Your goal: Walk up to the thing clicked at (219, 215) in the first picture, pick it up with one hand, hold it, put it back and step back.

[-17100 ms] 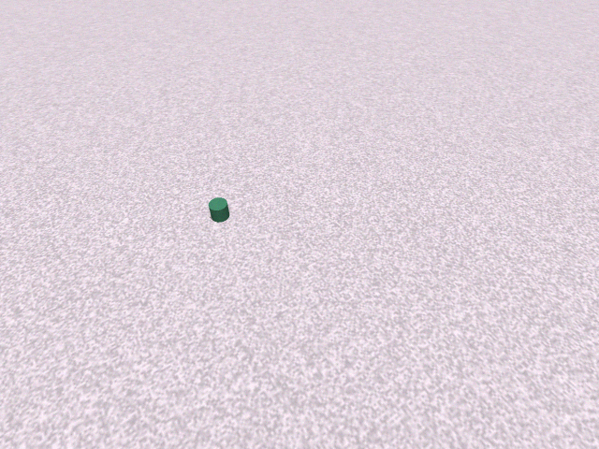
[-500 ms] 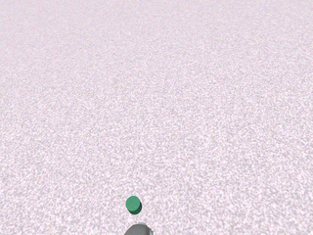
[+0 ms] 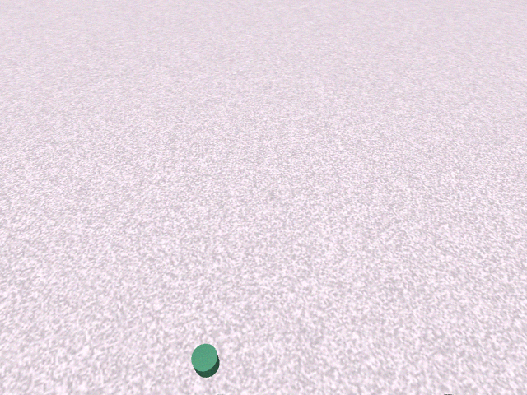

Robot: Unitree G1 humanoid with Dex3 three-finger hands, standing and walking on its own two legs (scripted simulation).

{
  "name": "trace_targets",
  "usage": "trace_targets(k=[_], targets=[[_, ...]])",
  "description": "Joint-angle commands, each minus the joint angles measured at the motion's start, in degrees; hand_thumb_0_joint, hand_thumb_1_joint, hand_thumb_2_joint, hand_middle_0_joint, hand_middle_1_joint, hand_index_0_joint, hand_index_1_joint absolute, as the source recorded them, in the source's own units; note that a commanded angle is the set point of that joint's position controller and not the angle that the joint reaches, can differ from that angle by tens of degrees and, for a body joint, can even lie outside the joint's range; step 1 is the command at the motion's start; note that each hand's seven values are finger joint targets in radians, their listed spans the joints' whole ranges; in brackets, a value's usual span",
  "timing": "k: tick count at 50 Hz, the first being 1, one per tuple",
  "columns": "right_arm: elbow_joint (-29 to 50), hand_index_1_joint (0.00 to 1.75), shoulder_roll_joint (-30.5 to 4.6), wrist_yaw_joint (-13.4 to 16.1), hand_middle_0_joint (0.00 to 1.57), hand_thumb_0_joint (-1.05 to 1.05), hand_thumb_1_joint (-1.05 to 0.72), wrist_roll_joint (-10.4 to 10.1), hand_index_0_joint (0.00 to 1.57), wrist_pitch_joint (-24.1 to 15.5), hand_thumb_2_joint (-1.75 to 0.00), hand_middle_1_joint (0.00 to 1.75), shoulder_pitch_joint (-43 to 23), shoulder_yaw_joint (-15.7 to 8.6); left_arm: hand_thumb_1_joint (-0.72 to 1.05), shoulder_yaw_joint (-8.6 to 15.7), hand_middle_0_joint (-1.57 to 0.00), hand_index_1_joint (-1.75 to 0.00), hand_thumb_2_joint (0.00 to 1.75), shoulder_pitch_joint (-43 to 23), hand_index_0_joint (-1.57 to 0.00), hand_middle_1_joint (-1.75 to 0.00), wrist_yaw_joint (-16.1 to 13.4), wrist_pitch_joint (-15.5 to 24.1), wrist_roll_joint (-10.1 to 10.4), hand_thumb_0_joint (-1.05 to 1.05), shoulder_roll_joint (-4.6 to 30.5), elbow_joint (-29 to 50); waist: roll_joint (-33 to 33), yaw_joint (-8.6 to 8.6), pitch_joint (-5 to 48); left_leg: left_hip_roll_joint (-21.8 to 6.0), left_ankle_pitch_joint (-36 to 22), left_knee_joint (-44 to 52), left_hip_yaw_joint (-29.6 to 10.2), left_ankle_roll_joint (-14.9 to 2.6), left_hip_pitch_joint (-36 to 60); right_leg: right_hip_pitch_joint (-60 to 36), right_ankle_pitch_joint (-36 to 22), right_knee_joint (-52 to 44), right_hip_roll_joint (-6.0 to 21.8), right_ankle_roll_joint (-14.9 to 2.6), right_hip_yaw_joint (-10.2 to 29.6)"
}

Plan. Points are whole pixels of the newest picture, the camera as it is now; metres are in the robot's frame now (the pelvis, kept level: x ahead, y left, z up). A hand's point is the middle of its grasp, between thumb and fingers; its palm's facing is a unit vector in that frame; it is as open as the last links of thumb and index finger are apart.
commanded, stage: walk up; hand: left
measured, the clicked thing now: (205, 360) +0.38 +0.22 -0.72
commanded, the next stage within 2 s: none
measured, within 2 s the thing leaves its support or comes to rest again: neither
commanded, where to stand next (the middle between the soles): -0.01 -0.01 m, yaw +0 degrees
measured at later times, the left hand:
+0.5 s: hand out of the picture +0.13 +0.24 -0.13, palm faces -0.06 -0.94 -0.33, open 7.4 cm
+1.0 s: hand out of the picture +0.05 +0.25 -0.15, palm faces -0.05 -0.91 -0.42, open 7.4 cm
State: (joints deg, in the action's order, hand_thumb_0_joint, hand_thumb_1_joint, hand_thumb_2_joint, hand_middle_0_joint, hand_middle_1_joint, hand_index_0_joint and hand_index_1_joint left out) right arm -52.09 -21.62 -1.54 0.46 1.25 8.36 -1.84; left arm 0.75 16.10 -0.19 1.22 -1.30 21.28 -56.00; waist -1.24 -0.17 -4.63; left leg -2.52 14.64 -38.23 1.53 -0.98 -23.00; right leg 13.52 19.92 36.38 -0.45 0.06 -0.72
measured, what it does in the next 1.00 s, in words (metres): stands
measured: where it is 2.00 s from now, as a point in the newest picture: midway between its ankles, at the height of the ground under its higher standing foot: outside the picture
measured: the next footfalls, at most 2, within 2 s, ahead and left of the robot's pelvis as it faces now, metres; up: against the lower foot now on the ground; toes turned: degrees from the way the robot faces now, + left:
left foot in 1.40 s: +0.00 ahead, +0.13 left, +0.00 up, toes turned +5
right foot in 1.76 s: +0.14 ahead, -0.15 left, +0.00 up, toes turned +2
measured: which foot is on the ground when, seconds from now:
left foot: down 0.00-1.00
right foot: down 0.00-1.00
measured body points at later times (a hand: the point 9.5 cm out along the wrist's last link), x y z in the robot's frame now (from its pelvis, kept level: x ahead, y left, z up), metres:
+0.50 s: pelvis +0.03 +0.00 +0.02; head +0.04 +0.00 +0.47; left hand +0.13 +0.29 -0.11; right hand +0.10 -0.31 -0.11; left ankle +0.09 +0.11 -0.72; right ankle +0.00 -0.13 -0.72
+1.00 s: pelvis -0.03 -0.03 +0.00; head +0.03 -0.05 +0.44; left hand +0.05 +0.29 -0.12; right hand +0.09 -0.35 -0.13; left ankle +0.09 +0.11 -0.72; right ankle -0.04 -0.13 -0.72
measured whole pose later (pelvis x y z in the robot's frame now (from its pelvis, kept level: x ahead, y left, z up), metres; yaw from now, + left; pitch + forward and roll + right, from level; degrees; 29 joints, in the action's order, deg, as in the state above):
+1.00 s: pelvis -0.03 -0.03 +0.00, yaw -2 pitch -2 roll +0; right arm -56.9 -22.8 -0.2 0.5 4.0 -0.3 -3.4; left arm 2.9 6.6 0.1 -2.4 -0.4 22.2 -58.1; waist -1.7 -0.4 -10.0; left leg -2.8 9.1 -34.6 1.3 0.2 -25.6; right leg 15.5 21.5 39.0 -0.9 -2.1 -1.2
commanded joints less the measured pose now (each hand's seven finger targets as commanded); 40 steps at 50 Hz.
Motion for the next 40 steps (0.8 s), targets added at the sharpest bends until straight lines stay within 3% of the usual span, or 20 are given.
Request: trace_targets(k=[1, 3, 4, 7, 12, 20, 22, 24, 30, 34, 35, 36, 39, 40], targets=[[1.0, 0.30, -12.1, 0.6, 0.20, 0.00, -0.90, -0.4, 0.20, -2.4, -0.90, 0.30, -0.9, -2.8, 0.90, 2.2, -0.20, -0.30, 0.90, -7.9, -0.20, -0.30, -0.4, 1.5, 0.1, 0.00, 12.4, 4.7, 0.2, 3.62, -1.4, -3.4, 7.0, 10.3, -7.9, -1.37, 15.2, 18.9, 13.8, -16.3, 8.3, -4.54, 10.9], [0.0, 0.30, -11.0, 0.5, 0.20, 0.00, -0.90, -0.7, 0.20, -3.1, -0.90, 0.30, -2.7, -1.9, 0.90, 1.9, -0.20, -0.30, 0.90, -5.0, -0.20, -0.30, -0.5, 2.1, 0.8, 0.00, 11.2, 1.8, 2.1, 1.33, 3.3, -5.9, 0.1, 12.2, -10.4, -2.73, 12.2, 6.9, -3.1, -13.1, 5.4, -3.25, 7.2], [-0.1, 0.30, -11.0, 0.6, 0.20, 0.00, -0.90, -0.7, 0.20, -3.2, -0.90, 0.30, -3.7, -1.6, 0.90, 1.9, -0.20, -0.30, 0.90, -4.1, -0.20, -0.30, -0.4, 2.3, 0.9, 0.00, 11.8, 1.2, 3.3, 0.73, 4.8, -5.4, -0.1, 12.4, -9.3, -2.67, 11.6, 4.2, -6.0, -13.7, 5.7, -3.21, 7.8], [-1.9, 0.30, -11.7, 0.6, 0.20, 0.00, -0.90, -0.7, 0.20, -3.2, -0.90, 0.30, -3.9, -1.3, 0.90, 1.8, -0.20, -0.30, 0.90, -5.4, -0.20, -0.30, -0.1, 1.7, 1.1, 0.00, 12.3, 0.4, 3.3, 0.87, 2.1, -4.6, 5.8, 15.2, -9.2, -1.62, 10.6, 5.1, 1.3, -15.9, 6.7, -3.03, 9.0], [-4.7, 0.30, -11.3, 0.7, 0.20, 0.00, -0.90, -0.7, 0.20, -3.5, -0.90, 0.30, -4.9, -0.7, 0.90, 1.4, -0.20, -0.30, 0.90, -5.8, -0.20, -0.30, -0.2, 1.6, 1.4, 0.00, 11.7, -2.2, 1.8, 0.27, 4.3, -5.5, -1.7, 17.5, -8.9, -1.50, 11.3, -1.1, -7.6, -16.3, 6.2, -2.65, 7.1], [-8.1, 0.30, -10.6, 1.1, 0.20, 0.00, -0.90, -0.6, 0.20, -3.6, -0.90, 0.30, -6.1, -0.4, 0.90, 1.2, -0.20, -0.30, 0.90, -9.4, -0.20, -0.30, -0.3, 1.1, 1.5, 0.00, 11.5, -3.9, 0.8, 0.23, 8.0, -5.4, -10.4, 18.4, -6.7, -0.86, 15.9, -5.2, -13.5, -18.7, 7.0, -1.84, 6.3], [-8.8, 0.30, -10.6, 1.2, 0.20, 0.00, -0.90, -0.6, 0.20, -3.6, -0.90, 0.30, -6.4, -0.3, 0.90, 1.1, -0.20, -0.30, 0.90, -10.4, -0.20, -0.30, -0.3, 0.9, 1.5, 0.00, 11.5, -4.5, 0.6, 0.25, 7.0, -5.5, -9.8, 19.4, -6.8, -0.64, 15.9, -4.8, -13.0, -19.3, 7.0, -1.64, 6.3], [-9.5, 0.30, -10.5, 1.3, 0.20, 0.00, -0.90, -0.6, 0.20, -3.6, -0.90, 0.30, -6.8, -0.3, 0.90, 1.2, -0.20, -0.30, 0.90, -10.7, -0.20, -0.30, -0.3, 0.8, 1.5, 0.00, 11.1, -5.2, 0.4, 0.09, 7.6, -6.0, -13.4, 19.1, -6.6, -0.68, 16.8, -5.5, -13.6, -19.8, 7.0, -1.54, 6.0], [-10.5, 0.30, -10.8, 1.4, 0.20, 0.00, -0.90, -0.4, 0.20, -3.6, -0.90, 0.30, -7.3, -0.4, 0.90, 1.1, -0.20, -0.30, 0.90, -12.7, -0.20, -0.30, -0.1, 0.4, 1.3, 0.00, 10.7, -6.4, -0.3, 0.57, 6.2, -6.0, -8.7, 21.6, -6.9, -0.57, 16.0, -5.5, -11.3, -20.9, 6.8, -1.40, 5.8], [-10.8, 0.30, -10.5, 1.4, 0.20, 0.00, -0.90, -0.4, 0.20, -3.5, -0.90, 0.30, -7.7, -0.4, 0.90, 1.2, -0.20, -0.30, 0.90, -13.1, -0.20, -0.30, -0.1, 0.5, 1.1, 0.00, 10.7, -7.0, 0.4, 0.80, 6.0, -5.7, -8.7, 21.5, -6.4, -0.22, 16.8, -4.7, -10.7, -22.2, 6.9, -1.28, 6.1], [-10.4, 0.30, -14.3, 1.6, 0.20, 0.00, -0.90, -0.9, 0.20, -2.5, -0.90, 0.30, -7.7, -1.6, 0.90, 2.6, -0.20, -0.30, 0.90, -14.0, -0.20, -0.30, -0.4, -0.6, 1.8, 0.00, 14.2, -5.8, 0.3, 1.01, -0.6, -5.8, -25.9, 16.6, -6.6, -0.44, 13.7, 0.4, -23.4, -15.4, 7.0, -1.59, 5.9], [-9.9, 0.30, -13.6, 1.8, 0.20, 0.00, -0.90, -1.4, 0.20, -2.1, -0.90, 0.30, -6.4, -1.7, 0.90, 2.6, -0.20, -0.30, 0.90, -12.7, -0.20, -0.30, -0.7, -1.0, 2.2, 0.00, 13.2, -4.9, 0.1, 1.04, 2.6, -6.6, -32.4, 15.1, -6.3, -1.23, 15.4, -0.8, -25.7, -13.2, 6.6, -1.49, 4.3], [-8.1, 0.30, -14.2, 1.9, 0.20, 0.00, -0.90, -1.7, 0.20, -1.3, -0.90, 0.30, -5.1, -2.9, 0.90, 2.8, -0.20, -0.30, 0.90, -11.5, -0.20, -0.30, -0.8, -1.7, 2.1, 0.00, 12.0, -3.0, -1.2, 1.45, 10.7, -8.8, -37.9, 14.6, -7.0, -4.44, 18.5, -3.5, -23.5, -6.6, 4.0, -1.43, 1.8], [-7.1, 0.30, -14.5, 1.9, 0.20, 0.00, -0.90, -1.6, 0.20, -1.0, -0.90, 0.30, -5.6, -3.2, 0.90, 2.7, -0.20, -0.30, 0.90, -10.3, -0.20, -0.30, -0.7, -2.2, 2.3, 0.00, 11.0, -2.4, -3.0, 0.93, 12.2, -10.0, -35.0, 15.7, -8.3, -5.54, 18.3, -2.8, -19.3, -3.6, 2.7, -1.32, 1.2]])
